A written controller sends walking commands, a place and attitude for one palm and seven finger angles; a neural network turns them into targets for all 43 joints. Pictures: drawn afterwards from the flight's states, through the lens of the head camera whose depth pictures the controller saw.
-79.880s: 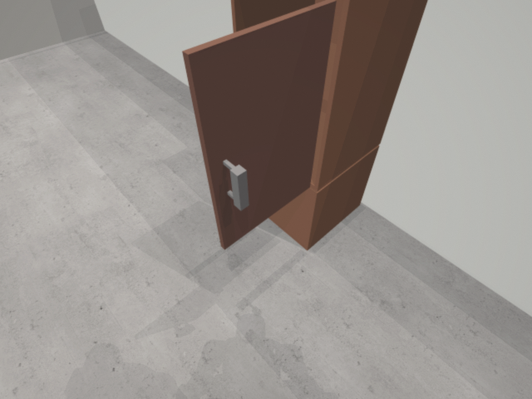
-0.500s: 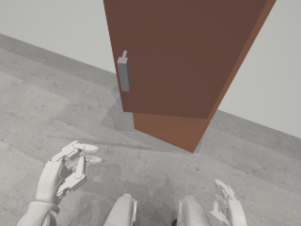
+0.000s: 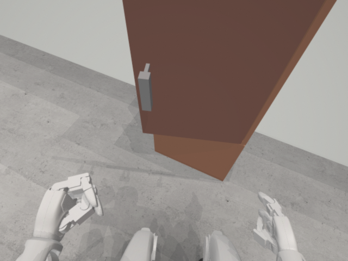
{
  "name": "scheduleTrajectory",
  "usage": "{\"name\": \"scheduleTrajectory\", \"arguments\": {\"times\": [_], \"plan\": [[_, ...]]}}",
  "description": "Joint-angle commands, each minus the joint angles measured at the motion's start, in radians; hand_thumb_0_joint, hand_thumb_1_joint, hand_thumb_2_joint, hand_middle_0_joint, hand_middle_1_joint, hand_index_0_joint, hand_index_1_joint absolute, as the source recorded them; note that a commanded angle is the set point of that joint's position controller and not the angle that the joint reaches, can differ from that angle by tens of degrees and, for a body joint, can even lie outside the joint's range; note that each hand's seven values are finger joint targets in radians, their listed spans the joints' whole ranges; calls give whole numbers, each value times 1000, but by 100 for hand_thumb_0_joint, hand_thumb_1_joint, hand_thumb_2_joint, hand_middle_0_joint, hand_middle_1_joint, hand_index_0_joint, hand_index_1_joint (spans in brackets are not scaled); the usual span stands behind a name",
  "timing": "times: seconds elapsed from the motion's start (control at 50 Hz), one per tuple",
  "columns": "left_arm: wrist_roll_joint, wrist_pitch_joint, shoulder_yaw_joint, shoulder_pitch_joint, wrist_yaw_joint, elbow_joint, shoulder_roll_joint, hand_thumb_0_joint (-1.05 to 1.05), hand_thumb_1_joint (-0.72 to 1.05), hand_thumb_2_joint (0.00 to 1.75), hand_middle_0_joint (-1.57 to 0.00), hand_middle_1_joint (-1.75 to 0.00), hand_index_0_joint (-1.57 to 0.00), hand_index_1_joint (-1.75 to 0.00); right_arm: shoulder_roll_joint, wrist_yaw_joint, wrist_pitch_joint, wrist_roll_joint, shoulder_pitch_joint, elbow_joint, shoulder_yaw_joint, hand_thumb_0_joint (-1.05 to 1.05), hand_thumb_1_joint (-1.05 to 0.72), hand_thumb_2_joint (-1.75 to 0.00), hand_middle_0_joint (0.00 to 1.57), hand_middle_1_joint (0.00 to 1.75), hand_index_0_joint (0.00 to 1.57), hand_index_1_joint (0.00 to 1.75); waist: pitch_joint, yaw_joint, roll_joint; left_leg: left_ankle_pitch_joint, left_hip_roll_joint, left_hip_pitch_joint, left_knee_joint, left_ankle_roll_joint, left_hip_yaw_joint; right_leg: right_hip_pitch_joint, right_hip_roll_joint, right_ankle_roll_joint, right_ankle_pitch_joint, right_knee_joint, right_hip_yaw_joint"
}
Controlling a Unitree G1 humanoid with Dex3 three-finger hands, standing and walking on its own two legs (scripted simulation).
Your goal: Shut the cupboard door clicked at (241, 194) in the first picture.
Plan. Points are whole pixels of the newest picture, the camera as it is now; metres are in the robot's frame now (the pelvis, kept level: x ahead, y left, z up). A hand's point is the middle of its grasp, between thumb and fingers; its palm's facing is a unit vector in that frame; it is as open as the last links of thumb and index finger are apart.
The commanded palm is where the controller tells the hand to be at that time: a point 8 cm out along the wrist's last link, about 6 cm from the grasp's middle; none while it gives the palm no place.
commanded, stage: raise the hand and make a fist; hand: left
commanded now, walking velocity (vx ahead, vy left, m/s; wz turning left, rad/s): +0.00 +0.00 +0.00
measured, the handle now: (147, 87) +0.54 +0.12 +0.05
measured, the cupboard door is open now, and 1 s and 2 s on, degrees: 19 19 19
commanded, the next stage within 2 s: bring the fist close to the handle in 0.68 s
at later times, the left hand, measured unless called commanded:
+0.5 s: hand (97, 198) +0.23 +0.17 +0.05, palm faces -0.04 -1.00 -0.05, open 3.1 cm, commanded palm +0.21 +0.23 +0.05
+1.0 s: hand (105, 190) +0.25 +0.16 +0.05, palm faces -0.08 -1.00 -0.02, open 3.1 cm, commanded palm +0.25 +0.21 +0.05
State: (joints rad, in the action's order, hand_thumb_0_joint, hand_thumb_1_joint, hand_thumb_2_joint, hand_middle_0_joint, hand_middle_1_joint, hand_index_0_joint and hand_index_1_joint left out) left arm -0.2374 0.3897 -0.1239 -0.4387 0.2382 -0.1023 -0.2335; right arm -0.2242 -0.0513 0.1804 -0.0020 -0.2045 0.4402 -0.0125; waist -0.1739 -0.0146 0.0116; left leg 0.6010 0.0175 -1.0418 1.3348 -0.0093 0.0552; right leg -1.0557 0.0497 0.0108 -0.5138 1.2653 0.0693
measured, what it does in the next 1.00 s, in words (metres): stands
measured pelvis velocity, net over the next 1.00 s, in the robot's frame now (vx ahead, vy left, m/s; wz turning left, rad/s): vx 0.00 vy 0.00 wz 0.00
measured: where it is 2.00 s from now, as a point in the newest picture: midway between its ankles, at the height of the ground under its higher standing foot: outside the picture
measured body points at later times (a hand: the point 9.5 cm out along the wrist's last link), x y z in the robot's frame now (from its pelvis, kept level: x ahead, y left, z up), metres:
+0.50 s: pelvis +0.01 -0.01 +0.00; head +0.08 +0.00 +0.44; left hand +0.23 +0.23 +0.06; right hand +0.18 -0.26 -0.07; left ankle +0.02 +0.12 -0.62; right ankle +0.05 -0.13 -0.62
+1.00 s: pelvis +0.00 +0.00 -0.01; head +0.07 +0.01 +0.44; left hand +0.24 +0.22 +0.06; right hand +0.19 -0.23 -0.07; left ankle +0.02 +0.12 -0.62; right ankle +0.05 -0.13 -0.62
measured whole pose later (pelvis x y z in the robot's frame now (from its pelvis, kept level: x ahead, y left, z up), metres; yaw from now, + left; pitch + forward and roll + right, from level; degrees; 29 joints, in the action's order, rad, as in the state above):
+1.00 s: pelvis +0.00 +0.00 -0.01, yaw +0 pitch +18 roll -3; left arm -0.24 0.38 -0.10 -0.27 0.25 -0.02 -0.22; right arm -0.24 -0.06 0.16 0.00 -0.23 0.46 -0.02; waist -0.18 0.00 0.02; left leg 0.61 0.01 -1.07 1.36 -0.01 0.06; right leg -1.08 0.05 0.01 -0.52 1.29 0.07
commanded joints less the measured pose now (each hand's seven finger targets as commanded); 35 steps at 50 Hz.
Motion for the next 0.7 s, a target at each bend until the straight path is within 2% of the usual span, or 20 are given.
{"name": "scheduleTrajectory", "arguments": {"times": [0.0,0.04,0.1,0.12,0.16,0.22,0.26,0.32,0.38,0.4,0.42,0.5,0.52,0.6,0.68], "plan": [[-34,57,-85,41,22,-197,-118,0,90,90,-130,-150,-130,-150,-141,-12,43,7,-6,-138,64,0,-90,-90,20,30,20,30,-212,13,48,-233,-34,112,-222,19,-11,223,-62,-45,119,-163,-10],[-40,57,-90,38,32,-192,-113,0,90,90,-130,-150,-130,-150,-139,-11,42,7,-7,-139,63,0,-90,-90,20,30,20,30,-232,13,36,-255,-32,117,-214,19,-15,229,-59,-42,149,-157,-10],[-52,53,-103,51,44,-177,-120,0,90,90,-130,-150,-130,-150,-138,-13,41,9,-6,-134,63,0,-90,-90,20,30,20,30,-224,13,23,-262,-33,99,-203,20,-16,245,-61,-42,151,-162,-19],[-54,55,-102,58,48,-181,-117,0,90,90,-130,-150,-130,-150,-139,-12,42,9,-7,-135,63,0,-90,-90,20,30,20,30,-244,12,26,-270,-34,103,-199,21,-20,252,-57,-40,166,-160,-23],[-59,51,-101,62,55,-168,-115,0,90,90,-130,-150,-130,-150,-139,-12,40,11,-9,-133,64,0,-90,-90,20,30,20,30,-235,18,13,-261,-34,93,-193,21,-25,253,-55,-37,157,-170,-31],[-65,46,-118,67,60,-156,-128,0,90,90,-130,-150,-130,-150,-138,-14,39,13,-6,-132,65,0,-90,-90,20,30,20,30,-240,10,22,-264,-35,79,-191,21,-29,275,-51,-37,151,-177,-47],[-69,48,-117,74,63,-148,-123,0,90,90,-130,-150,-130,-150,-138,-15,39,14,-12,-130,67,0,-90,-90,20,30,20,30,-234,16,-2,-258,-34,74,-188,22,-30,273,-50,-34,144,-184,-52],[-72,56,-128,63,59,-164,-132,0,90,90,-130,-150,-130,-150,-139,-15,41,15,-6,-133,70,0,-90,-90,20,30,20,30,-258,2,22,-265,-36,77,-190,22,-33,285,-47,-36,148,-178,-57],[-72,57,-119,56,53,-140,-119,0,90,90,-130,-150,-130,-150,-137,-14,36,16,-10,-133,71,0,-90,-90,20,30,20,30,-222,11,9,-237,-37,69,-199,21,-36,268,-47,-33,116,-190,-55],[-72,59,-124,59,50,-140,-125,0,90,90,-130,-150,-130,-150,-137,-15,36,16,-9,-130,71,0,-90,-90,20,30,20,30,-222,8,3,-239,-36,66,-201,23,-31,272,-51,-37,106,-190,-52],[-69,64,-127,58,47,-152,-131,0,90,90,-130,-150,-130,-150,-141,-14,37,15,-6,-135,72,0,-90,-90,20,30,20,30,-234,4,22,-243,-36,73,-202,21,-32,268,-48,-37,117,-182,-53],[-70,76,-126,58,45,-135,-129,0,90,90,-130,-150,-130,-150,-140,-15,33,16,-9,-133,72,0,-90,-90,20,30,20,30,-217,11,-6,-224,-36,59,-202,24,-32,269,-50,-37,84,-195,-57],[-69,81,-126,65,45,-142,-128,0,90,90,-130,-150,-130,-150,-141,-14,34,15,-6,-133,72,0,-90,-90,20,30,20,30,-229,8,9,-221,-36,66,-202,22,-34,262,-47,-36,88,-188,-55],[-69,83,-116,75,48,-132,-126,0,90,90,-130,-150,-130,-150,-145,-14,30,14,-4,-137,68,0,-90,-90,20,30,20,30,-194,13,24,-187,-37,65,-217,23,-26,233,-53,-41,43,-192,-43],[-71,77,-112,80,58,-127,-125,0,90,90,-130,-150,-130,-150,-148,-16,29,16,-11,-142,67,0,-90,-90,20,30,20,30,-199,21,2,-165,-37,65,-215,23,-28,229,-50,-36,23,-202,-48]]}}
